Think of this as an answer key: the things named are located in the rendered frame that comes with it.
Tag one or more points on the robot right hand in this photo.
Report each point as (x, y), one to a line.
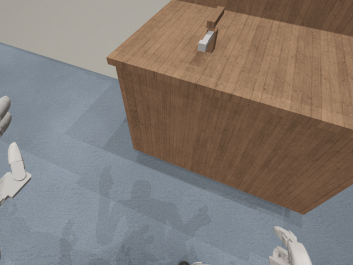
(296, 253)

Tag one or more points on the counter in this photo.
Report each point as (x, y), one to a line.
(266, 109)

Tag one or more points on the robot left hand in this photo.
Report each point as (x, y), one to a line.
(11, 183)

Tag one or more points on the tap lever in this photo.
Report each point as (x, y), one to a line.
(202, 45)

